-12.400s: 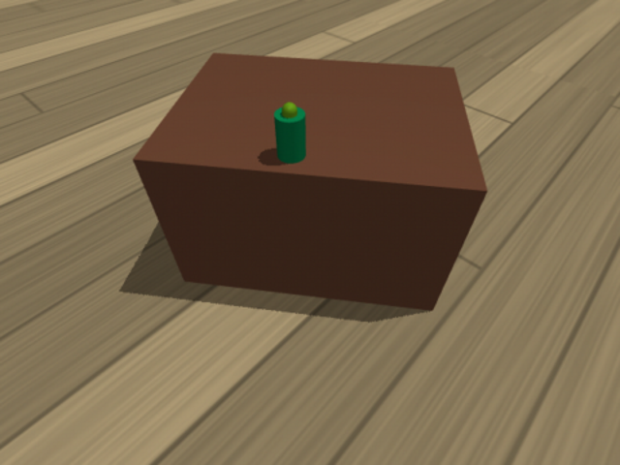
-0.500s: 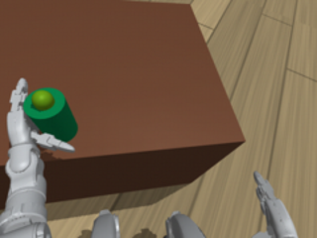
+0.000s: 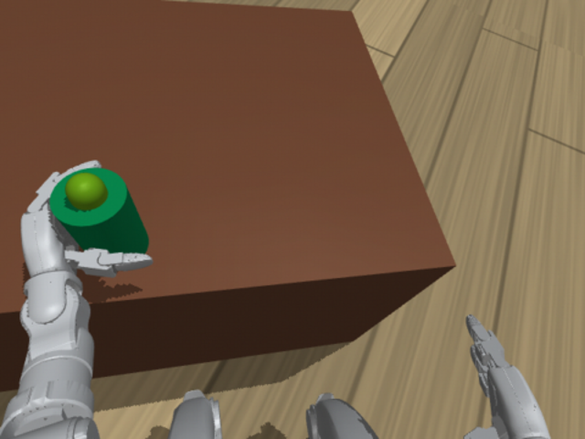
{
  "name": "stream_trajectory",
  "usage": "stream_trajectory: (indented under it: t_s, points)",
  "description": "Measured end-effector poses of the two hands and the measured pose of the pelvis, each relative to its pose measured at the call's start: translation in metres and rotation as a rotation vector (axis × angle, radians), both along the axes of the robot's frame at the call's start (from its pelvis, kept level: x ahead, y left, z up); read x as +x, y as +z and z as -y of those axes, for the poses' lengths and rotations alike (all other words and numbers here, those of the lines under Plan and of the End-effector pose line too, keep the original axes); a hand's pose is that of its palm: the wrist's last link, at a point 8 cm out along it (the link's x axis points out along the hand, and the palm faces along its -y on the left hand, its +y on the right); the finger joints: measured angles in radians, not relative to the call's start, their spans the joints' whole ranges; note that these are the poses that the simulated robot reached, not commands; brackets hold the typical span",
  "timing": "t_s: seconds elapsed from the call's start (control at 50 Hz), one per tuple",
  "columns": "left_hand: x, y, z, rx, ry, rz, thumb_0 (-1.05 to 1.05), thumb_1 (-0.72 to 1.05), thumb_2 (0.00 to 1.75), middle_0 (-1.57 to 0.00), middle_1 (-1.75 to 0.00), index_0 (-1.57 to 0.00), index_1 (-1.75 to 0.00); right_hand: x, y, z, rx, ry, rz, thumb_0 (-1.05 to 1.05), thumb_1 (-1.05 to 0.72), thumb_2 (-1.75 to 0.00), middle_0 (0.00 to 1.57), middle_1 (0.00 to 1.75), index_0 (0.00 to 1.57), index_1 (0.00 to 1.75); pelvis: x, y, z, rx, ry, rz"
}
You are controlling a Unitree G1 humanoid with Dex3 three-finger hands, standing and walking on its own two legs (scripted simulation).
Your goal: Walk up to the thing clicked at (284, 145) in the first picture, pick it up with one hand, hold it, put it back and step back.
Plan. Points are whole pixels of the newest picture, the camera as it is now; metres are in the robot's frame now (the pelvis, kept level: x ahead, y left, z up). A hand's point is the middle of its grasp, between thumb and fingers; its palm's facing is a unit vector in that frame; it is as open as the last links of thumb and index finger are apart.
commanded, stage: close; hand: left
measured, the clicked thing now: (102, 217) +0.43 +0.22 +0.01
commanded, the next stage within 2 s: settle in 0.28 s
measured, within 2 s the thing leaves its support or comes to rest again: leaves its support in 0.68 s
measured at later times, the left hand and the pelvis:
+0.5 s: hand (104, 224) +0.42 +0.22 +0.01, palm faces +0.22 -0.98 +0.00, open 11.1 cm; pelvis -0.01 +0.00 +0.00, yaw +0 degrees
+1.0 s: hand (97, 202) +0.43 +0.21 +0.05, palm faces +0.21 -0.98 -0.01, open 11.3 cm; pelvis +0.00 +0.00 +0.02, yaw +0 degrees
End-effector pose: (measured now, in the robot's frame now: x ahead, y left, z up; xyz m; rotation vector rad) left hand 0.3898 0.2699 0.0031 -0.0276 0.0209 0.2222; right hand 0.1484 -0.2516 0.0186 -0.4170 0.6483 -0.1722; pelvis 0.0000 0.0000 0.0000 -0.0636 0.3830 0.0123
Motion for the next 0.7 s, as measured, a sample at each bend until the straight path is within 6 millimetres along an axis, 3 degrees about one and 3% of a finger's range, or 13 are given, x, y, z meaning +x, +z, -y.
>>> stream_trajectory:
  t_s: [0.12, 0.46, 0.7]
  points:
    - [-0.002, 0.005, 0.002, 0.011, -0.005, 0.005, -0.01, -0.34, 0.43, -0.76, -0.62, -0.79, -0.62, 0.003, 0.001, -0.001, -0.002, -0.003, 0.001, -0.01, 0.49, -0.05, 0.05, 0.05, 0.06, 0.05, 0.001, 0.002, -0.001, -0.001, 0.002, 0.006]
    - [0.000, 0.006, 0.005, 0.018, 0.004, -0.004, 0.01, -0.47, 0.97, -0.70, -0.87, -0.71, -0.86, -0.010, -0.013, 0.000, 0.028, -0.020, -0.040, -0.01, 0.49, -0.06, 0.05, 0.05, 0.06, 0.05, -0.008, -0.001, 0.001, 0.001, -0.001, 0.008]
    - [-0.003, 0.013, 0.014, 0.027, -0.022, -0.042, 0.01, -0.52, 1.05, -0.65, -0.97, -0.66, -0.97, -0.002, -0.002, 0.003, 0.024, -0.018, -0.005, -0.01, 0.49, -0.06, 0.05, 0.05, 0.06, 0.05, -0.004, 0.007, 0.004, 0.007, -0.002, 0.031]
